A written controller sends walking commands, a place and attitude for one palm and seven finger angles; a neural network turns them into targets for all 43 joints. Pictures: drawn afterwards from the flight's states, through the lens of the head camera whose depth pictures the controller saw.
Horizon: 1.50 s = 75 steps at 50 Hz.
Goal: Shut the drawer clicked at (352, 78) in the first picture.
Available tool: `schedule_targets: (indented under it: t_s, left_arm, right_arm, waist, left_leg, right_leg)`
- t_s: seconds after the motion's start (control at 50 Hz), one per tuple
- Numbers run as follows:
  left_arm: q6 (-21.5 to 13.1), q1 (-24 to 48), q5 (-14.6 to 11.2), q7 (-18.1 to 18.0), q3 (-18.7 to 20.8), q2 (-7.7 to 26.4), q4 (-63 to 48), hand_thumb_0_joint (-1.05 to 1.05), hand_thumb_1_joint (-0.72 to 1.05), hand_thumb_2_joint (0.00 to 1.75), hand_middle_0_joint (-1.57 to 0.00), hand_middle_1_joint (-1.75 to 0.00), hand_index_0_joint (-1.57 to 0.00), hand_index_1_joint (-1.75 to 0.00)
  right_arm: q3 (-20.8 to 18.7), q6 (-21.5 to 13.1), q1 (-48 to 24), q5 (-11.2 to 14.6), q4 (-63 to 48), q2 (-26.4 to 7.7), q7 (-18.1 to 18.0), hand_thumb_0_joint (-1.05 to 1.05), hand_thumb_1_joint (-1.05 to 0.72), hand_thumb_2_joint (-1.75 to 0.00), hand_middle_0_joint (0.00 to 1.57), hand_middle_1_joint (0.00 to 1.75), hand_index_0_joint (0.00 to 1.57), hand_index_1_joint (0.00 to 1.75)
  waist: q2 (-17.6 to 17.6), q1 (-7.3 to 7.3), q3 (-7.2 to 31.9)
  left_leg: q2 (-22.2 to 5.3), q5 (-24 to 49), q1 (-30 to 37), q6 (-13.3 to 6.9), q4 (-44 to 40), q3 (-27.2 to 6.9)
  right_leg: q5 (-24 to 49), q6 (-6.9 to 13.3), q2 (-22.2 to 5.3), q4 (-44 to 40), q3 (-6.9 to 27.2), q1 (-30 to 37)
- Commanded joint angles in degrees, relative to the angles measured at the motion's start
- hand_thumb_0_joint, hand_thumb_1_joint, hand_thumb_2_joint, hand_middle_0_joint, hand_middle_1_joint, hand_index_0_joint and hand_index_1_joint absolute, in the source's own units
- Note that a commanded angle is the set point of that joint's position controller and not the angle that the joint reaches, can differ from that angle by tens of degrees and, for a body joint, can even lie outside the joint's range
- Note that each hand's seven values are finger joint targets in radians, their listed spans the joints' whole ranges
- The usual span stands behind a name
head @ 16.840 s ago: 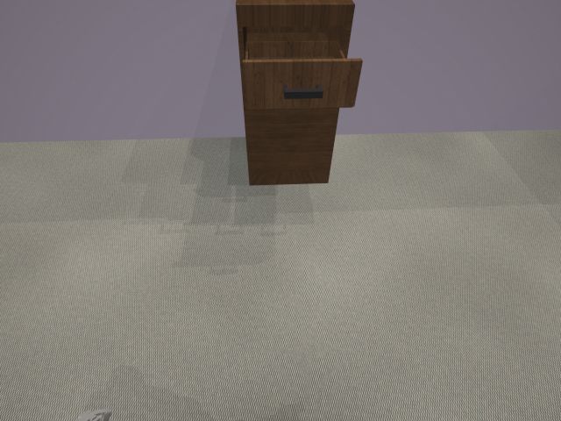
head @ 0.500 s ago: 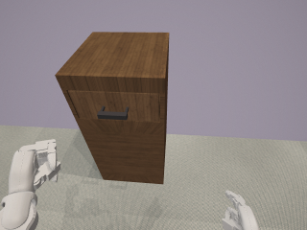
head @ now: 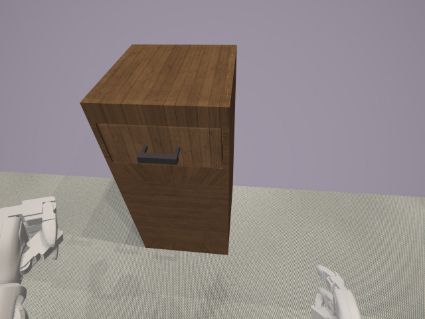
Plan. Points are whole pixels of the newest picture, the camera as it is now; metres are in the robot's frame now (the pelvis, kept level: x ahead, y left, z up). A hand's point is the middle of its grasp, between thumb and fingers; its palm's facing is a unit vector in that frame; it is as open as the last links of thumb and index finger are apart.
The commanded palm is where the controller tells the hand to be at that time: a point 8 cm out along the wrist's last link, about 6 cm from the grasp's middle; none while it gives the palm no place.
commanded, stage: step back with the hand held close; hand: left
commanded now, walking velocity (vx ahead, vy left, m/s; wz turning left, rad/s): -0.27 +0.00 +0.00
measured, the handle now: (159, 153) +0.59 +0.24 -0.06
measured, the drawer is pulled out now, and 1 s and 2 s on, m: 0.00 0.00 0.00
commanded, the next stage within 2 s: stop stepping back and stand still in 1.36 s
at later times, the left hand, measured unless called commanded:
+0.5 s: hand (28, 263) +0.14 +0.27 +0.15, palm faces +0.33 -0.82 -0.47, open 3.2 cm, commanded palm +0.08 +0.31 +0.18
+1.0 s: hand out of the picture +0.08 +0.26 +0.16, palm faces +0.39 -0.81 -0.44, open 3.2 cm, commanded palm +0.01 +0.31 +0.18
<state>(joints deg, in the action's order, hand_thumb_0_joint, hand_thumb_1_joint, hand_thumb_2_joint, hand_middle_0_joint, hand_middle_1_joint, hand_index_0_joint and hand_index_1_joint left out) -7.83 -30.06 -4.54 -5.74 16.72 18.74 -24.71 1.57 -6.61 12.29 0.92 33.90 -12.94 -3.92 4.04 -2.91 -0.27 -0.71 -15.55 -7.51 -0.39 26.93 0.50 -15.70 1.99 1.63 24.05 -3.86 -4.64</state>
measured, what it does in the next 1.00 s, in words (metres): shifts its weight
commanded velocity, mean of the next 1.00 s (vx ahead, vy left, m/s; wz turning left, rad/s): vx -0.31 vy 0.00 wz -0.02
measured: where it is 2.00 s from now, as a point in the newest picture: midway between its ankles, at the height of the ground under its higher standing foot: outside the picture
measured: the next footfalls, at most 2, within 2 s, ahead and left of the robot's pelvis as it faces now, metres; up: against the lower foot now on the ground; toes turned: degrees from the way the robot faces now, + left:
right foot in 1.48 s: -0.27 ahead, -0.10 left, +0.00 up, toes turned +0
left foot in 1.70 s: -0.18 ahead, +0.12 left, +0.00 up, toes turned +1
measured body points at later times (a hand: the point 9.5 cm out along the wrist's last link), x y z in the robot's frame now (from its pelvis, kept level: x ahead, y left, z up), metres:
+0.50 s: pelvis -0.05 +0.03 -0.01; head -0.02 +0.03 +0.44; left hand +0.12 +0.31 +0.18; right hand +0.13 -0.21 -0.08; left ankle -0.01 +0.12 -0.74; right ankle -0.02 -0.09 -0.74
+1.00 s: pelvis -0.10 +0.02 -0.02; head -0.08 +0.04 +0.43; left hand +0.06 +0.30 +0.19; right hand +0.08 -0.21 -0.09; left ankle -0.03 +0.12 -0.73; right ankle -0.03 -0.09 -0.74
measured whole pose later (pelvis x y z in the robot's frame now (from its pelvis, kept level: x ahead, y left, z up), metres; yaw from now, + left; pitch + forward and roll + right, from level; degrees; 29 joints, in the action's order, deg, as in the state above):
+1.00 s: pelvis -0.10 +0.02 -0.02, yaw +3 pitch +1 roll -2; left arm -15.2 -34.7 -1.7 -8.4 21.6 22.1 -36.2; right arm -1.2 -2.7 10.7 -0.2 33.3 -12.2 -3.0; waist 0.1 0.6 -1.8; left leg 1.4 -18.2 -28.5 -1.0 42.0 -1.5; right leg -11.4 0.7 3.1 33.6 0.6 -23.2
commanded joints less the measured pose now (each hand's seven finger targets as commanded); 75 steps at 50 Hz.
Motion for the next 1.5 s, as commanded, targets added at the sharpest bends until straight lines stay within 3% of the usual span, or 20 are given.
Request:
schedule_targets:
  t_s: [0.0,0.08,0.24,0.52,0.62,0.74,0.78,0.86,0.9,0.94,0.98,1.02,1.06,1.1,1.16,1.26,1.36,1.42,1.46,1.48]
  left_arm:
    - [-6.38,-0.33,0.66,-0.60,7.80,8.52,-9.22,0.00,0.90,0.90,-1.40,-1.60,-1.40,-1.60]
    - [-6.92,-4.86,0.74,-0.88,8.72,9.64,-14.08,0.00,0.90,0.90,-1.40,-1.60,-1.40,-1.60]
    - [-6.29,-7.16,0.33,-2.37,12.11,13.01,-17.71,0.00,0.90,0.90,-1.40,-1.60,-1.40,-1.60]
    - [-7.78,-6.41,1.87,-3.94,11.72,12.25,-20.41,0.00,0.90,0.90,-1.40,-1.60,-1.40,-1.60]
    - [-8.79,-5.61,2.01,-4.29,11.05,11.85,-21.90,0.00,0.90,0.90,-1.40,-1.60,-1.40,-1.60]
    - [-9.44,-5.57,3.21,-4.17,13.07,12.42,-21.68,0.00,0.90,0.90,-1.40,-1.60,-1.40,-1.60]
    - [-9.89,-5.84,3.41,-3.78,13.38,12.35,-21.85,0.00,0.90,0.90,-1.40,-1.60,-1.40,-1.60]
    - [-10.46,-4.59,2.96,-3.25,13.52,12.78,-22.90,0.00,0.90,0.90,-1.40,-1.60,-1.40,-1.60]
    - [-10.51,-4.04,2.37,-3.51,12.37,12.99,-22.51,0.00,0.90,0.90,-1.40,-1.60,-1.40,-1.60]
    - [-10.26,-2.89,1.75,-4.55,12.41,13.64,-22.34,0.00,0.90,0.90,-1.40,-1.60,-1.40,-1.60]
    - [-9.83,-4.02,1.94,-4.95,12.32,13.26,-20.23,0.00,0.90,0.90,-1.40,-1.60,-1.40,-1.60]
    - [-9.99,-4.42,2.10,-4.82,12.40,13.61,-20.51,0.00,0.90,0.90,-1.40,-1.60,-1.40,-1.60]
    - [-11.15,-5.58,2.75,-4.59,14.18,15.00,-22.45,0.00,0.90,0.90,-1.40,-1.60,-1.40,-1.60]
    - [-11.35,-4.88,3.58,-3.66,14.59,13.91,-24.20,0.00,0.90,0.90,-1.40,-1.60,-1.40,-1.60]
    - [-11.16,-5.23,2.34,-3.90,12.77,12.30,-26.65,0.00,0.90,0.90,-1.40,-1.60,-1.40,-1.60]
    - [-11.11,-6.07,1.56,-2.91,8.66,10.65,-25.95,0.00,0.90,0.90,-1.40,-1.60,-1.40,-1.60]
    - [-10.40,-8.16,0.25,-1.69,11.80,13.50,-26.56,0.00,0.90,0.90,-1.40,-1.60,-1.40,-1.60]
    - [-11.08,-10.80,-1.22,-0.56,15.65,16.74,-27.02,0.00,0.90,0.90,-1.40,-1.60,-1.40,-1.60]
    - [-11.24,-12.57,-1.77,-1.25,18.40,19.76,-26.12,0.00,0.90,0.90,-1.40,-1.60,-1.40,-1.60]
    - [-9.86,-13.11,-1.72,-1.44,15.47,16.31,-22.79,0.00,0.90,0.90,-1.40,-1.60,-1.40,-1.60]
  right_arm:
    - [-3.46,0.16,-6.87,-0.44,-9.21,-5.81,0.54,0.00,-0.90,-0.90,0.20,0.30,0.20,0.30]
    - [-4.34,2.40,-7.08,-0.58,-10.57,-6.68,0.64,0.00,-0.90,-0.90,0.20,0.30,0.20,0.30]
    - [-4.93,4.47,-7.49,-0.29,-12.13,-6.35,-0.75,0.00,-0.90,-0.90,0.20,0.30,0.20,0.30]
    - [-4.95,2.26,-6.26,-0.50,-12.47,-7.15,-0.85,0.00,-0.90,-0.90,0.20,0.30,0.20,0.30]
    - [-4.93,1.07,-5.48,-0.79,-11.83,-7.36,-0.93,0.00,-0.90,-0.90,0.20,0.30,0.20,0.30]
    - [-5.02,-0.20,-6.58,-1.03,-11.89,-7.65,-1.45,0.00,-0.90,-0.90,0.20,0.30,0.20,0.30]
    - [-5.09,-0.46,-6.33,-0.95,-11.96,-7.33,-1.17,0.00,-0.90,-0.90,0.20,0.30,0.20,0.30]
    - [-5.54,-0.25,-5.44,-1.14,-10.92,-6.86,-0.65,0.00,-0.90,-0.90,0.20,0.30,0.20,0.30]
    - [-5.91,0.51,-4.81,-1.07,-9.87,-6.10,-0.02,0.00,-0.90,-0.90,0.20,0.30,0.20,0.30]
    - [-6.29,1.70,-4.60,-1.22,-8.56,-5.55,0.43,0.00,-0.90,-0.90,0.20,0.30,0.20,0.30]
    - [-5.80,2.95,-5.85,-1.08,-8.44,-4.44,0.26,0.00,-0.90,-0.90,0.20,0.30,0.20,0.30]
    - [-5.52,3.53,-6.59,-0.97,-8.39,-5.08,-0.14,0.00,-0.90,-0.90,0.20,0.30,0.20,0.30]
    - [-5.82,2.59,-7.66,-0.86,-9.11,-6.75,-0.75,0.00,-0.90,-0.90,0.20,0.30,0.20,0.30]
    - [-6.09,0.77,-7.17,-2.17,-9.93,-6.47,-0.60,0.00,-0.90,-0.90,0.20,0.30,0.20,0.30]
    - [-6.48,-1.43,-5.02,-2.75,-8.28,-6.09,0.11,0.00,-0.90,-0.90,0.20,0.30,0.20,0.30]
    - [-5.10,-3.77,-2.82,-3.29,-4.01,-5.56,1.57,0.00,-0.90,-0.90,0.20,0.30,0.20,0.30]
    - [-4.78,-2.52,-4.41,-3.70,-5.08,-5.17,2.33,0.00,-0.90,-0.90,0.20,0.30,0.20,0.30]
    - [-4.84,0.01,-6.51,-2.97,-7.80,-4.96,2.52,0.00,-0.90,-0.90,0.20,0.30,0.20,0.30]
    - [-4.05,1.80,-7.08,-1.68,-9.71,-3.85,2.12,0.00,-0.90,-0.90,0.20,0.30,0.20,0.30]
    - [-5.17,1.67,-7.26,-0.03,-9.49,-4.62,1.74,0.00,-0.90,-0.90,0.20,0.30,0.20,0.30]
  waist:
    - [-5.60,2.66,-0.42]
    - [-0.05,2.60,6.82]
    - [-1.46,2.44,8.83]
    - [-0.55,3.53,3.92]
    - [-0.25,3.98,3.54]
    - [6.50,3.18,4.64]
    - [5.22,3.17,4.98]
    - [-4.04,3.85,6.04]
    - [-9.60,4.32,6.14]
    - [-12.74,4.79,6.95]
    - [-12.27,4.72,6.07]
    - [-6.96,4.81,3.28]
    - [7.18,4.25,5.65]
    - [13.32,3.89,7.20]
    - [3.74,3.29,8.88]
    - [9.80,3.37,13.08]
    - [12.28,2.42,17.16]
    - [6.32,1.99,14.48]
    - [-10.51,2.70,11.55]
    - [-17.96,2.02,7.78]
  left_leg:
    - [-1.17,10.65,-2.65,-2.23,0.53,-1.79]
    - [-2.86,21.00,-2.38,-2.27,-2.01,-2.48]
    - [-3.96,23.25,-6.53,-1.93,-2.57,-4.16]
    - [-4.81,-11.15,-26.36,-3.84,-6.49,-8.05]
    - [-4.12,-12.98,-23.84,-3.28,-4.44,-8.08]
    - [-9.39,-19.67,-36.94,-6.06,-13.08,-13.82]
    - [-9.33,-18.43,-38.74,-6.62,-11.17,-13.52]
    - [-3.87,-14.07,-32.11,-4.20,-0.17,-8.44]
    - [0.59,-9.25,-21.50,-1.09,11.59,-3.99]
    - [2.14,-4.46,-12.96,0.56,20.95,-2.39]
    - [1.15,-4.83,-11.81,0.13,18.06,-2.68]
    - [-0.51,-2.90,-11.56,-1.18,3.56,-4.28]
    - [-10.59,-1.51,-23.04,-5.25,-10.18,-14.08]
    - [-19.19,-14.77,-34.72,-10.06,-19.42,-23.92]
    - [-17.16,9.14,-16.94,-9.72,-9.76,-17.27]
    - [-14.33,30.61,5.01,-7.35,-8.41,-12.99]
    - [-12.39,29.98,6.41,-5.04,-9.89,-8.80]
    - [-9.04,13.30,-1.86,-1.43,-7.27,-3.59]
    - [-0.52,-2.20,-4.54,2.73,10.68,3.57]
    - [3.15,-5.04,-11.33,2.90,25.47,0.53]
  right_leg:
    - [18.22,-1.02,-8.07,-7.06,8.11,-6.47]
    - [22.99,-1.66,-6.25,-1.04,4.70,-1.73]
    - [22.80,-2.05,-4.94,1.95,4.32,-1.29]
    - [2.21,-1.86,-3.95,2.93,7.17,-0.49]
    - [-4.31,-1.47,-4.23,0.21,7.62,-5.88]
    - [6.23,-2.91,1.11,14.32,5.75,6.72]
    - [9.76,-2.86,1.29,16.10,7.32,7.78]
    - [8.38,-0.79,-3.75,6.76,15.42,-1.23]
    - [-0.63,2.73,-11.28,-3.92,22.68,-13.91]
    - [-0.45,6.12,-16.66,-9.24,23.70,-22.36]
    - [3.44,5.04,-15.30,-7.56,18.34,-22.24]
    - [0.59,1.46,-9.41,-3.61,12.70,-22.33]
    - [5.31,-2.79,0.78,12.35,5.41,-8.99]
    - [-4.14,-3.20,4.24,34.46,7.06,-1.83]
    - [-11.88,-2.82,2.57,33.10,8.16,-15.57]
    - [-15.23,-3.14,2.56,18.25,4.47,-21.13]
    - [-11.15,-2.26,3.69,5.93,1.92,-12.91]
    - [-0.30,-1.29,-0.01,-8.48,1.70,-5.90]
    - [3.03,2.84,-13.59,-14.43,11.55,-15.76]
    - [0.15,5.66,-19.74,-14.24,18.45,-21.09]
